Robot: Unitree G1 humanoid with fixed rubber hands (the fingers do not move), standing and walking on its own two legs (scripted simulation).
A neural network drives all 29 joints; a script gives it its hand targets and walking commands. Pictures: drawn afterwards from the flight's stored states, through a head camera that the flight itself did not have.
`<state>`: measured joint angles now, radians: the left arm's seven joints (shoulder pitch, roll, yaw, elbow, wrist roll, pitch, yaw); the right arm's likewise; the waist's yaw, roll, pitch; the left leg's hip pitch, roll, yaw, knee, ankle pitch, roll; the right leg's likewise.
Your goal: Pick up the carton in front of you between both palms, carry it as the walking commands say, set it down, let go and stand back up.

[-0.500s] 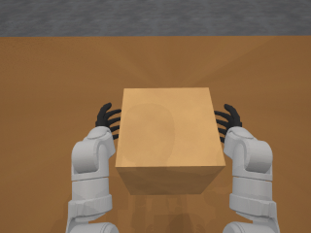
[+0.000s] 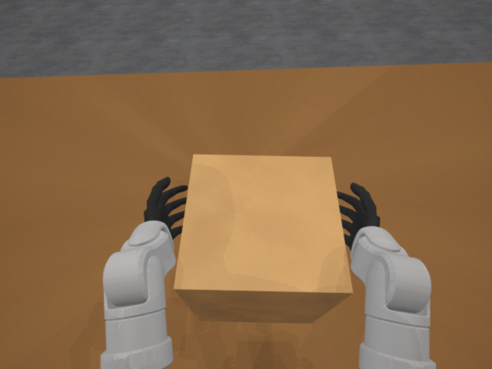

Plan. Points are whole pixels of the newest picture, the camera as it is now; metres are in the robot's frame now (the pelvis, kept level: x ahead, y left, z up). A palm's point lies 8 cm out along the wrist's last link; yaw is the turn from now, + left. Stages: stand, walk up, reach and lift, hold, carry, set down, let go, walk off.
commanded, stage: carry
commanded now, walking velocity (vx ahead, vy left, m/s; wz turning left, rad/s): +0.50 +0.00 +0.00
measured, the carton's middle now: (258, 247) +0.33 -0.01 +0.01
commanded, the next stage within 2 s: none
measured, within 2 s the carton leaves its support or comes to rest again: neither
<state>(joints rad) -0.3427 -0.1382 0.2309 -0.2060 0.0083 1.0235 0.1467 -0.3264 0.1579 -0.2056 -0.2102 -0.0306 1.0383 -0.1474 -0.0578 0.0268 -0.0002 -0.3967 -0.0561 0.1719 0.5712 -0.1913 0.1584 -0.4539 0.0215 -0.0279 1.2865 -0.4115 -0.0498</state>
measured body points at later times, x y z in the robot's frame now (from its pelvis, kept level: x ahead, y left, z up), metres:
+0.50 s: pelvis +0.36 -0.03 -0.04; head +0.37 -0.03 +0.41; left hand +0.66 +0.17 +0.05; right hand +0.70 -0.13 +0.04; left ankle +0.31 +0.09 -0.67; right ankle +0.37 -0.05 -0.76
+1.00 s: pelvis +0.61 +0.00 -0.06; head +0.65 -0.01 +0.39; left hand +0.95 +0.14 +0.02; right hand +0.94 -0.16 +0.01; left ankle +0.67 +0.07 -0.79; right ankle +0.54 -0.10 -0.78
